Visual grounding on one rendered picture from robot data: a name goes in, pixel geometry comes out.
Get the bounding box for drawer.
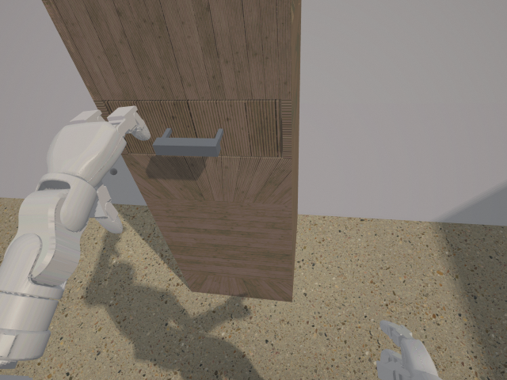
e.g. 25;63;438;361
105;99;283;157

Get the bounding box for handle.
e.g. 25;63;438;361
152;128;223;157

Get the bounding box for robot left forearm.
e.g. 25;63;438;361
0;173;97;369

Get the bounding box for cabinet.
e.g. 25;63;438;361
42;0;301;302

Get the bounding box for left robot hand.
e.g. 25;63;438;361
46;106;151;234

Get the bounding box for right robot hand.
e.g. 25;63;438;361
376;320;439;380

